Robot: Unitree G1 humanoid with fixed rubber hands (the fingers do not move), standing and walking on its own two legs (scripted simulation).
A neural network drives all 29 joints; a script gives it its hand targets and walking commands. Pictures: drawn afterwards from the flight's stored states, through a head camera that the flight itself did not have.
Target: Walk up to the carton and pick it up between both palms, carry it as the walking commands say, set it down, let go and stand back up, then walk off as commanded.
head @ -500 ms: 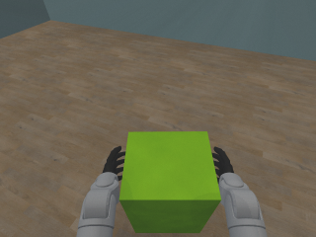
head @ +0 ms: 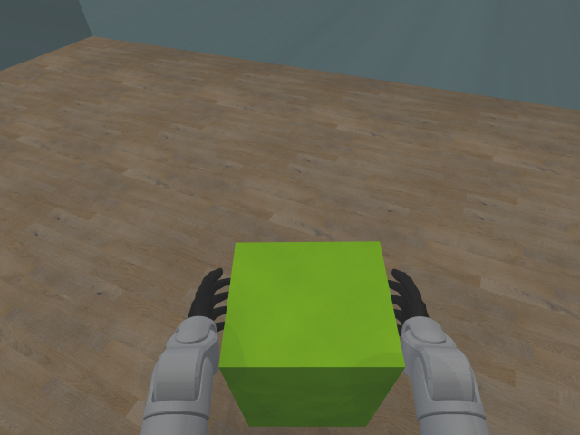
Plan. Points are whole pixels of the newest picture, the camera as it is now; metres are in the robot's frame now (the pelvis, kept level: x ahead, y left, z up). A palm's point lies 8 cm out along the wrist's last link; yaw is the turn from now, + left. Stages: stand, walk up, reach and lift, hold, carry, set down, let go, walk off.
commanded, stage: carry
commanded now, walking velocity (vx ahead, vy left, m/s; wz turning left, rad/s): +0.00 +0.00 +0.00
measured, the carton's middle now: (307, 343) +0.28 +0.00 -0.03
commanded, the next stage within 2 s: none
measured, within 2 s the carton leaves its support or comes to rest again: neither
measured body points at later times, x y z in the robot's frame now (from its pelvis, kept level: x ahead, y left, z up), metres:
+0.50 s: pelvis +0.00 +0.00 +0.00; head -0.01 -0.01 +0.45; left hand +0.29 +0.14 +0.04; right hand +0.29 -0.15 +0.04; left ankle +0.04 +0.12 -0.74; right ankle +0.00 -0.07 -0.74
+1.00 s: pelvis +0.11 +0.02 +0.00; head +0.10 +0.01 +0.45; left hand +0.41 +0.16 +0.07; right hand +0.40 -0.13 +0.05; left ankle +0.03 +0.12 -0.74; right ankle +0.08 -0.08 -0.74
